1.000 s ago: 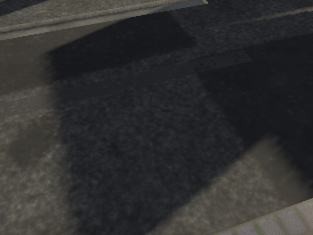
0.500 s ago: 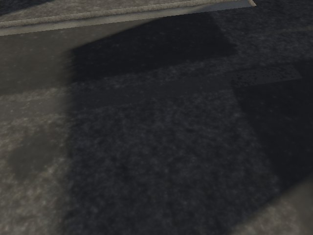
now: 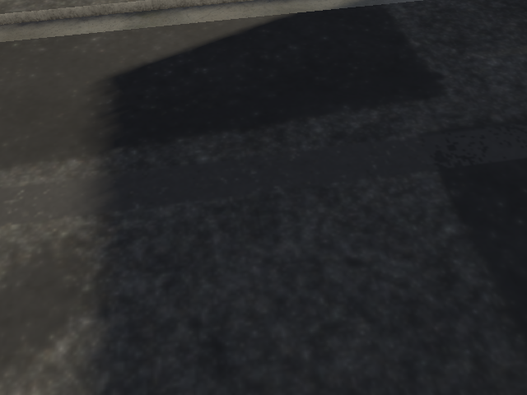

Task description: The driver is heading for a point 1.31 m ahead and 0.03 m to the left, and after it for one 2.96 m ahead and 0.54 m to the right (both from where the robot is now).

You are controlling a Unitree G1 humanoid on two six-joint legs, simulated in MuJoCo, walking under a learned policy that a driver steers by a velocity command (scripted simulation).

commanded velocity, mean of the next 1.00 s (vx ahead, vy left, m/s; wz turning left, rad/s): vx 0.50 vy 0.00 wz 0.00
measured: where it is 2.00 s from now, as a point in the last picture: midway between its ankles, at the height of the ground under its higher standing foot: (307, 191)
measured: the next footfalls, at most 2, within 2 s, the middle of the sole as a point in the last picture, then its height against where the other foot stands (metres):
right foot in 0.32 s outside the picture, level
left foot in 0.88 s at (266, 310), level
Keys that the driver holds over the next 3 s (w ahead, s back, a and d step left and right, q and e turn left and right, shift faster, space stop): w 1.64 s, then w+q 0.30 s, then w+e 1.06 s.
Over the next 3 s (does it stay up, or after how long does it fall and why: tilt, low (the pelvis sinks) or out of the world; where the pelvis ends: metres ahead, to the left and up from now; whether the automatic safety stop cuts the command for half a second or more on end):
stays up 1.70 -0.05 0.01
